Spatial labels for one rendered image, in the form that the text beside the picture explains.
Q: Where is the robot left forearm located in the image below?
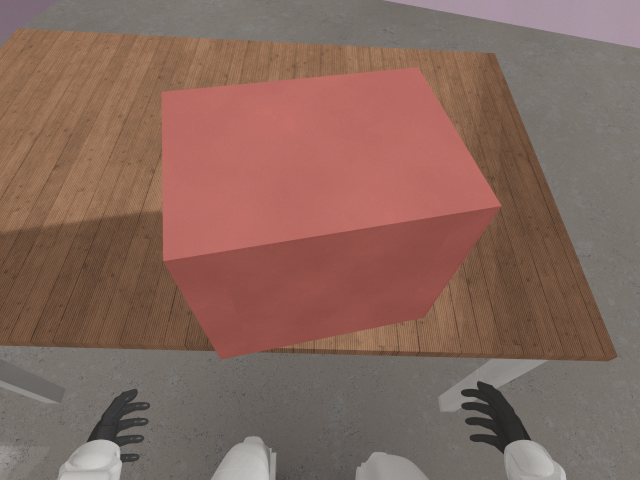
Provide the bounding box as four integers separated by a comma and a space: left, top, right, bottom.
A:
57, 440, 122, 480

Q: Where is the carton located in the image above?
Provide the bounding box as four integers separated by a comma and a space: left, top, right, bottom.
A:
162, 67, 501, 359

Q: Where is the robot left shin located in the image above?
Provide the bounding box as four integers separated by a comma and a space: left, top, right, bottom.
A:
243, 436, 264, 444

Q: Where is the table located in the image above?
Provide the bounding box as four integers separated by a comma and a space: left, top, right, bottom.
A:
0, 28, 618, 412

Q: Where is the robot right hand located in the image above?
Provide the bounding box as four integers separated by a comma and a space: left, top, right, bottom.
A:
461, 381, 532, 454

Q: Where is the robot left thigh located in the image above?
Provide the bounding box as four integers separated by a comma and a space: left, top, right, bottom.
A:
211, 442, 277, 480

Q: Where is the robot left hand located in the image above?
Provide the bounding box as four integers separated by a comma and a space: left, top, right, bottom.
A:
86, 389, 150, 463

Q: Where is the robot right forearm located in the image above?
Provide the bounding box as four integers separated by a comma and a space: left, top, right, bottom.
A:
504, 440, 566, 480

